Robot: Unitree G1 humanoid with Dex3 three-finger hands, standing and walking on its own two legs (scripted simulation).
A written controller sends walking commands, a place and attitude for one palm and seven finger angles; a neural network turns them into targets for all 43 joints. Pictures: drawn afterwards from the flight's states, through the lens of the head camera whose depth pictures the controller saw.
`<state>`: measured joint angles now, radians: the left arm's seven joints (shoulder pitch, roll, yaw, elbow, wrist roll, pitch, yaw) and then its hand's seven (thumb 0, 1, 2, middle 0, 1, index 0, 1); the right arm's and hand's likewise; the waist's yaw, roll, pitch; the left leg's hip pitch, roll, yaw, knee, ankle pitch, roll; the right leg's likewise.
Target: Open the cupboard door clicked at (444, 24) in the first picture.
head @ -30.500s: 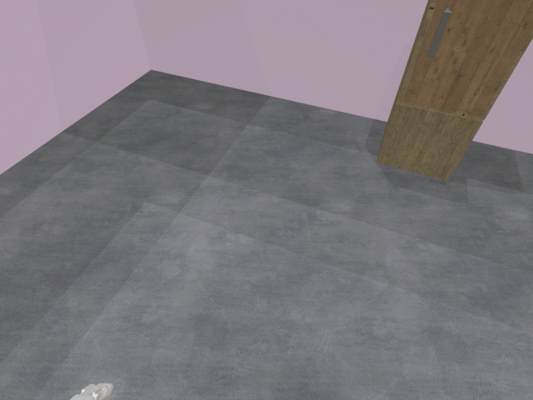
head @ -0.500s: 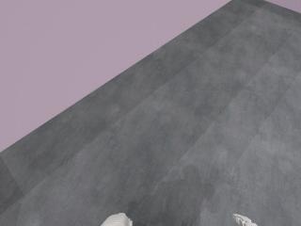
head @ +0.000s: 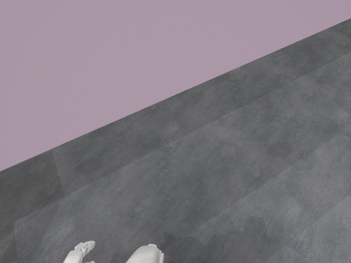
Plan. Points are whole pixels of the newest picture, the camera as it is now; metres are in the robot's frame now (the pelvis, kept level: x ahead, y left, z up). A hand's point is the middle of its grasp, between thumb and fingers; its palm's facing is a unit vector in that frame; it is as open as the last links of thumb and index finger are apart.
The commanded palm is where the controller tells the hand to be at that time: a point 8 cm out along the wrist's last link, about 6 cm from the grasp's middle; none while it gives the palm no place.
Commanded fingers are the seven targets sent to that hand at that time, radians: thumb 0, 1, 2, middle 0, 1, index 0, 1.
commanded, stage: turn to face it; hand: left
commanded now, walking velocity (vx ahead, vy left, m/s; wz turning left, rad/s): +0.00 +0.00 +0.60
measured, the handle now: out of the picture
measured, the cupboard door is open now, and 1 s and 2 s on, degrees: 49 49 49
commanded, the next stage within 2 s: none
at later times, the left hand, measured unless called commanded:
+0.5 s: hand out of the picture +0.03 +0.23 -0.16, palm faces +0.32 -0.91 -0.27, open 7.4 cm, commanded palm none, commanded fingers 0.00 0.90 0.90 -0.20 -0.30 -0.20 -0.30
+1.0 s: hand out of the picture -0.05 +0.20 -0.18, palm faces +0.59 -0.77 -0.23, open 7.4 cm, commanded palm none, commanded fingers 0.00 0.90 0.90 -0.20 -0.30 -0.20 -0.30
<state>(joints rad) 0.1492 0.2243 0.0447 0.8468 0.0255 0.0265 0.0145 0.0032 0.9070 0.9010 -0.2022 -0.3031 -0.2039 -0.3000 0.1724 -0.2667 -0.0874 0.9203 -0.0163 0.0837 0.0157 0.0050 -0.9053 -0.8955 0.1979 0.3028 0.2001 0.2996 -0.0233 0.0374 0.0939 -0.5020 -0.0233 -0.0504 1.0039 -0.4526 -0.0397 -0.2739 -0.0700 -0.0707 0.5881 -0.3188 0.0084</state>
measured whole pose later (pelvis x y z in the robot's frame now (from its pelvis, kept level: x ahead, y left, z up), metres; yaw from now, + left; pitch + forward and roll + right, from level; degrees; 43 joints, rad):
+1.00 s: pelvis +0.01 -0.01 +0.00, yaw +37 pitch +2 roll +0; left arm 0.17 0.26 0.06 0.90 0.02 0.08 0.01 0.01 0.91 0.90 -0.20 -0.30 -0.21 -0.30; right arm 0.13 -0.22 -0.05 0.87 -0.02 0.03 0.00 0.00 -0.91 -0.90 0.20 0.30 0.20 0.30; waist 0.00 -0.07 0.11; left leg -0.35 -0.02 -0.01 0.60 -0.28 0.02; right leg -0.45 -0.10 -0.04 1.07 -0.50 0.08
